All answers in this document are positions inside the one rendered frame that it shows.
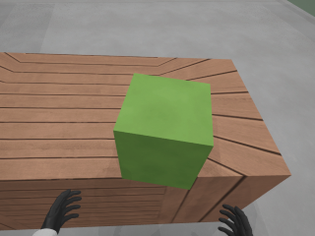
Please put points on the pedestal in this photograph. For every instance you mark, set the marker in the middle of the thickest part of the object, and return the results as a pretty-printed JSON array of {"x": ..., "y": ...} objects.
[{"x": 57, "y": 115}]

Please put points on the right robot hand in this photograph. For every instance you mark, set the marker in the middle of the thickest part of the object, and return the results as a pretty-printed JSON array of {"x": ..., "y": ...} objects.
[{"x": 240, "y": 225}]

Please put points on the carton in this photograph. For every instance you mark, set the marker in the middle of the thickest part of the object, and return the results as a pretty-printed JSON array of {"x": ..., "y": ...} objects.
[{"x": 164, "y": 131}]

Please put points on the left robot hand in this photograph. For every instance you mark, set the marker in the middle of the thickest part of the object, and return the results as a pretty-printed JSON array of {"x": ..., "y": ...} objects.
[{"x": 56, "y": 217}]

